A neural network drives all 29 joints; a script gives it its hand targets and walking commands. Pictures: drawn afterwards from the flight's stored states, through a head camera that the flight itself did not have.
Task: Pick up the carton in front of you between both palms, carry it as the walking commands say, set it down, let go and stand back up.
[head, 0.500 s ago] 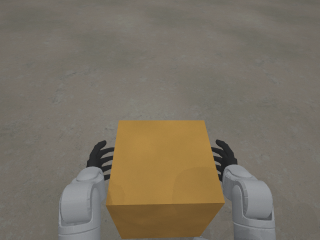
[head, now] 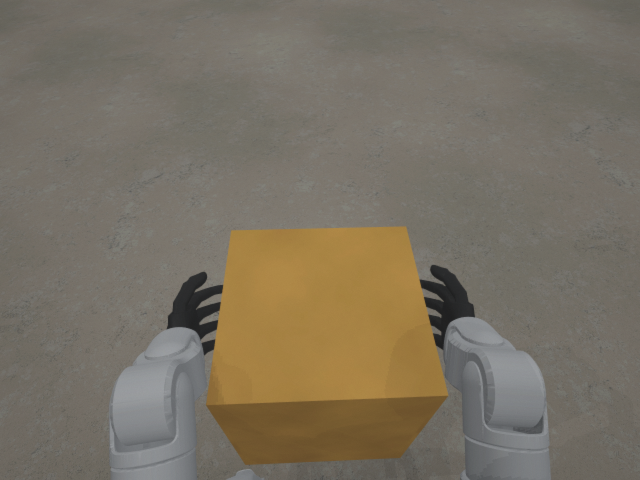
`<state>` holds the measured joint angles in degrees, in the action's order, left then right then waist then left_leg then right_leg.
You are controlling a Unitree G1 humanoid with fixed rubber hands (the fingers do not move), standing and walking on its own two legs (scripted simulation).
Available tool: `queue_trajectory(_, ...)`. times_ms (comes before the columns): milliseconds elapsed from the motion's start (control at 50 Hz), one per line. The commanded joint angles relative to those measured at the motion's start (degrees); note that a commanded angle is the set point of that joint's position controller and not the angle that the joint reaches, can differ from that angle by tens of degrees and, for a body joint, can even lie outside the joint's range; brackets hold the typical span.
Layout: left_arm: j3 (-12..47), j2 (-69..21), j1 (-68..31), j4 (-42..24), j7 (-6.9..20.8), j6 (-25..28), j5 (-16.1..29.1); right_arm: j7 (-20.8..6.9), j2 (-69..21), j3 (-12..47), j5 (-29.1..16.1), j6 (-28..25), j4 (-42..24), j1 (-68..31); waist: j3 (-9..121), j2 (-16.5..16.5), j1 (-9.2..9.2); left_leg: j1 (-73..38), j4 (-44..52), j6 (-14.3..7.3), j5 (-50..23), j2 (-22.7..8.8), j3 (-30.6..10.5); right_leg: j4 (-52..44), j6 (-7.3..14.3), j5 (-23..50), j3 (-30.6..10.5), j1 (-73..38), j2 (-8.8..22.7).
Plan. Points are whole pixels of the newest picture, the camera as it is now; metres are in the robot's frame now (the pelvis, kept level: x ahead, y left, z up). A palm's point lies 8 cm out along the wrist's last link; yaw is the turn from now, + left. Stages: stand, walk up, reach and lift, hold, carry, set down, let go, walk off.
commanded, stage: carry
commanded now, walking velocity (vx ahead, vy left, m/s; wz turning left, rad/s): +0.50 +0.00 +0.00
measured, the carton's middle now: (321, 352) +0.28 +0.00 +0.01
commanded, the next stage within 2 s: none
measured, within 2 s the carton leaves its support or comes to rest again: neither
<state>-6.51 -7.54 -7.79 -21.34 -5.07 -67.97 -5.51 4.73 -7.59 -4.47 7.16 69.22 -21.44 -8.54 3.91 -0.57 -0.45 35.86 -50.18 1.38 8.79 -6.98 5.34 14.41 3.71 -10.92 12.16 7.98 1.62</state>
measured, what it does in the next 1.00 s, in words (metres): walks ahead: left foot, then right foot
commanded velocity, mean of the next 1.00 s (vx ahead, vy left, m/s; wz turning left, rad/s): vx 0.50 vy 0.00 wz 0.00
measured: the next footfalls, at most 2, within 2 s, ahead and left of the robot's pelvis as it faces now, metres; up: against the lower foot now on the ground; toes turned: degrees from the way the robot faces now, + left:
left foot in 0.22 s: +0.35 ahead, +0.12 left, +0.00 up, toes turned +10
right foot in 0.74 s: +0.70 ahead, -0.10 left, +0.00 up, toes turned -12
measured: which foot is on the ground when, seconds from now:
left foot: up 0.00-0.20, down 0.22-0.76, up 0.78-1.00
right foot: down 0.00-0.24, up 0.26-0.72, down 0.74-1.00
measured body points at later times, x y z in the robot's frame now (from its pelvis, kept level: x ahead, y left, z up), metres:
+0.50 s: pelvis +0.33 +0.05 +0.00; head +0.35 +0.06 +0.45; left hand +0.61 +0.18 +0.05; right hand +0.59 -0.12 +0.06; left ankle +0.31 +0.12 -0.75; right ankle +0.37 -0.12 -0.68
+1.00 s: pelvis +0.66 -0.03 +0.00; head +0.68 -0.05 +0.45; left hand +0.94 +0.12 +0.07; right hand +0.95 -0.18 +0.06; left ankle +0.69 +0.13 -0.68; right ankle +0.66 -0.10 -0.75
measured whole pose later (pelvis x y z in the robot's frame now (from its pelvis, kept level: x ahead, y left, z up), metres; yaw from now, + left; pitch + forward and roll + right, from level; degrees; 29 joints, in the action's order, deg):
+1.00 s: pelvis +0.66 -0.03 +0.00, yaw +1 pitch +4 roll +2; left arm -6.6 -7.6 -8.0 -21.2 -4.9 -68.1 -5.6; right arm 4.6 -7.6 -4.7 7.0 69.3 -21.1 -8.8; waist 2.2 -0.6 -0.5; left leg 33.4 -55.4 0.6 11.5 -6.5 4.5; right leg 16.1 4.3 -9.6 12.4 10.9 1.8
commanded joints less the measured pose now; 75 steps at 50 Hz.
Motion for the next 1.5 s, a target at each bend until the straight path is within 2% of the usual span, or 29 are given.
queue_trajectory(0, 40.2, -50.0, -23.6, -3.5, 16.0, -1.4, 23.0, -12.5, -51.9, 41.0, -22.3, -0.5, -3.6, -24.1, 10.9, 7.5, -0.22, 3.7, 7.9, 0.4, -4.0, 0.5, 2.2, -5.5, 3.6, 14.3, -8.3, -14.3, 13.1)
queue_trajectory(140, 39.3, -48.2, -22.9, -0.1, 15.4, -2.7, 21.2, -13.7, -49.6, 39.9, -23.0, 1.5, -1.3, -24.5, 4.4, 9.4, -0.33, -2.7, 21.5, -2.8, -7.7, 3.5, 6.5, -1.6, 1.7, 29.0, -3.9, -16.2, 12.5)
queue_trajectory(180, 39.6, -48.7, -23.6, 0.2, 15.3, -2.6, 21.3, -14.0, -50.1, 39.4, -23.1, 1.4, -0.3, -24.2, 8.5, 9.4, 0.47, -15.5, 24.6, -3.5, -6.3, 7.2, 9.9, 9.2, -0.2, 39.3, -0.4, -14.6, 11.1)
queue_trajectory(200, 40.0, -49.0, -24.0, 0.2, 15.4, -2.5, 21.4, -14.2, -50.2, 38.8, -22.9, 1.2, 0.8, -23.1, 12.7, 6.5, 1.57, -28.2, 25.8, -3.5, -3.9, 8.6, 10.9, 19.9, -1.6, 36.8, 1.7, -9.0, 8.8)
queue_trajectory(220, 40.4, -49.0, -24.4, 0.2, 15.5, -2.3, 21.2, -14.5, -50.4, 38.5, -22.5, 1.0, 1.1, -22.2, 17.3, 0.1, 2.54, -40.1, 27.7, -4.4, 3.8, -1.9, -3.0, 33.1, -3.1, 19.2, 0.5, 1.2, 7.3)
queue_trajectory(240, 41.5, -50.1, -25.9, -1.6, 15.4, -2.3, 21.8, -14.9, -50.6, 38.2, -22.4, 0.1, 2.6, -23.0, 22.6, -16.7, 2.01, -54.3, 33.7, -13.3, 11.6, -17.4, -31.1, 50.5, -5.7, -2.6, -2.6, 20.6, -0.9)
queue_trajectory(260, 41.8, -50.8, -27.0, -1.5, 15.5, -1.7, 21.9, -15.0, -53.0, 38.7, -23.3, -0.5, 2.4, -22.4, 20.5, -15.5, 1.75, -52.4, 38.4, -14.1, 1.8, -17.6, -35.3, 58.2, -4.4, -15.2, -9.5, 27.6, -1.6)
queue_trajectory(320, 43.3, -56.4, -27.1, -1.3, 15.7, 0.6, 22.8, -15.2, -57.3, 40.1, -24.6, -2.4, -0.4, -25.3, 18.4, -2.2, 1.61, -43.3, 35.3, -9.9, -13.4, -13.6, -16.8, 56.0, -1.9, -8.5, -13.0, 27.4, 5.6)
queue_trajectory(360, 43.6, -57.6, -24.9, -0.9, 15.4, 1.7, 22.3, -15.3, -57.8, 40.5, -24.8, -3.2, -1.3, -24.6, 18.6, -4.4, 1.2, -39.4, 37.4, -7.8, -10.6, -11.2, -10.4, 50.1, -2.6, -4.5, -11.1, 24.6, 5.8)
queue_trajectory(500, 44.5, -55.0, -21.2, -2.9, 14.0, 2.9, 20.9, -16.1, -53.2, 40.4, -24.5, -3.7, -3.2, -20.0, 11.7, -7.3, 1.37, -41.6, 41.3, -8.5, -12.5, -8.0, -1.9, 30.3, -5.7, 4.2, -4.9, 30.7, 5.2)
queue_trajectory(640, 42.8, -47.4, -22.7, -5.7, 13.8, -1.2, 22.0, -14.3, -46.1, 38.3, -22.8, -0.5, -4.6, -20.1, 4.6, -8.8, 1.59, -42.3, 39.7, -6.9, -22.2, -7.3, 3.0, 14.7, -2.9, 10.8, -1.0, 24.5, 2.7)
queue_trajectory(700, 41.1, -46.1, -22.3, -4.2, 14.0, -2.6, 21.8, -14.0, -44.7, 38.2, -22.8, 1.1, -4.9, -22.1, 10.0, -7.5, -0.12, -39.5, 23.4, -3.6, -34.7, -4.5, 8.3, 10.3, -2.0, 7.4, 3.9, 5.2, -2.5)
queue_trajectory(720, 40.3, -45.7, -22.4, -3.8, 14.2, -2.9, 21.6, -13.9, -44.2, 38.3, -22.8, 1.5, -5.1, -23.2, 13.7, -3.4, -1.09, -31.9, 11.7, -2.1, -25.9, -2.4, 8.4, 10.3, -2.3, 3.3, 1.0, -6.8, 0.0)
queue_trajectory(740, 39.3, -44.1, -23.2, -2.8, 14.4, -3.1, 21.0, -13.7, -44.7, 38.8, -23.3, 2.2, -5.4, -24.4, 19.2, 9.5, -0.95, -15.7, -5.7, 0.5, -9.5, 2.2, 6.4, 6.6, 3.7, -5.5, -23.7, -20.4, 16.3)
queue_trajectory(760, 39.3, -46.2, -22.2, -0.5, 14.6, -2.9, 21.2, -13.8, -44.5, 39.3, -23.2, 2.4, -6.0, -25.4, 21.1, 20.8, -1.14, -3.1, -18.9, 0.9, 16.6, 8.8, 1.7, -2.1, 9.0, -2.0, -42.5, -25.5, 23.5)
queue_trajectory(780, 39.5, -47.8, -22.7, -1.2, 14.9, -2.7, 21.9, -13.9, -46.5, 39.7, -23.3, 2.1, -4.3, -26.0, 19.6, 15.2, -0.77, 0.2, -25.7, -1.2, 17.2, 5.1, -4.5, -1.2, 8.7, 4.8, -37.4, -23.1, 22.9)
queue_trajectory(820, 40.1, -52.2, -25.3, -1.9, 15.2, -1.9, 22.6, -14.2, -50.9, 40.2, -23.7, 1.0, -3.7, -27.6, 17.7, 5.1, -0.38, -0.2, -22.7, -2.7, 11.4, 0.2, -5.8, 0.6, 5.4, 14.7, -25.3, -15.7, 19.4)
queue_trajectory(840, 40.6, -53.6, -26.5, -2.5, 15.4, -1.5, 22.9, -14.2, -52.7, 40.5, -23.7, 0.5, -3.3, -27.7, 17.2, 4.0, -0.08, -1.9, -18.1, -2.8, 8.5, -1.0, -5.9, -0.7, 3.4, 13.4, -21.4, -12.5, 18.0)
queue_trajectory(900, 41.1, -54.5, -25.9, -3.3, 16.0, -0.7, 23.5, -13.7, -55.1, 41.2, -23.1, -1.0, -2.7, -26.0, 17.0, 7.1, 0.04, -3.0, -11.4, -1.8, 3.9, -0.3, -2.9, -3.4, 2.5, 9.8, -14.5, -10.4, 15.5)
queue_trajectory(1020, 40.5, -50.9, -24.1, -4.8, 16.1, -1.0, 23.4, -12.4, -52.9, 41.4, -22.4, -0.9, -4.9, -24.6, 11.7, 7.9, -0.15, 2.9, 4.7, 0.5, -2.9, 0.3, 1.5, -6.0, 3.7, 13.4, -8.8, -14.1, 13.2)
queue_trajectory(1160, 39.2, -48.1, -22.1, -1.4, 15.4, -2.6, 21.2, -13.4, -49.7, 40.3, -22.9, 1.4, -2.7, -24.0, 4.2, 9.0, -0.43, -0.6, 20.5, -2.2, -7.9, 3.3, 6.2, -3.9, 2.4, 26.6, -4.5, -16.6, 12.2)
queue_trajectory(1220, 39.7, -48.8, -23.0, -0.8, 15.3, -2.5, 21.1, -14.0, -50.2, 39.7, -23.2, 1.4, -1.3, -23.8, 8.6, 9.7, 0.39, -15.4, 24.6, -3.5, -6.6, 7.2, 9.8, 8.6, -0.1, 41.1, -0.4, -15.9, 11.1)
queue_trajectory(1240, 40.1, -49.1, -23.5, -0.8, 15.4, -2.4, 21.3, -14.2, -50.4, 39.2, -22.9, 1.1, -0.3, -22.8, 12.7, 6.8, 1.59, -27.8, 26.4, -3.5, -4.5, 8.8, 11.0, 19.5, -1.5, 38.7, 1.8, -10.7, 8.8)
queue_trajectory(1260, 40.5, -49.1, -24.0, -0.8, 15.5, -2.2, 21.2, -14.4, -50.6, 38.8, -22.6, 1.0, 0.0, -21.9, 17.5, 0.7, 2.63, -40.4, 27.9, -4.4, 3.2, -1.3, -2.1, 32.7, -2.9, 21.1, 0.4, -0.2, 7.4)
queue_trajectory(1280, 41.6, -50.1, -25.5, -2.7, 15.4, -2.3, 21.8, -14.9, -50.8, 38.5, -22.4, 0.0, 1.6, -22.6, 22.7, -15.9, 2.08, -54.6, 33.4, -13.4, 11.6, -17.2, -30.6, 50.4, -5.5, -0.8, -2.7, 19.3, -0.7)
queue_trajectory(1300, 41.9, -50.7, -26.4, -2.4, 15.6, -1.7, 21.9, -15.0, -53.2, 38.9, -23.2, -0.5, 1.5, -22.0, 20.6, -15.4, 1.76, -52.8, 38.4, -14.5, 1.4, -17.7, -35.2, 58.6, -4.3, -15.1, -9.5, 26.7, -1.8)
queue_trajectory(1360, 43.4, -56.3, -26.6, -2.2, 15.7, 0.6, 22.8, -15.1, -57.3, 40.2, -24.5, -2.4, -1.2, -24.6, 18.2, -2.1, 1.66, -44.2, 35.1, -10.1, -16.1, -13.5, -16.1, 56.2, -1.8, -8.4, -13.0, 27.1, 5.5)
queue_trajectory(1400, 43.7, -57.5, -24.5, -1.8, 15.4, 1.7, 22.3, -15.2, -57.8, 40.7, -24.7, -3.2, -2.1, -24.0, 18.5, -4.4, 1.24, -40.4, 37.2, -7.8, -13.0, -11.0, -9.7, 49.9, -2.6, -4.5, -11.1, 24.2, 5.7)
queue_trajectory(1480, 44.4, -56.8, -20.4, -1.7, 14.4, 3.1, 20.9, -15.9, -55.8, 40.7, -24.4, -3.8, -2.5, -19.9, 15.3, -7.1, 1.21, -41.6, 40.1, -8.7, -13.5, -9.2, -4.2, 38.5, -4.8, -0.7, -6.9, 28.4, 5.1)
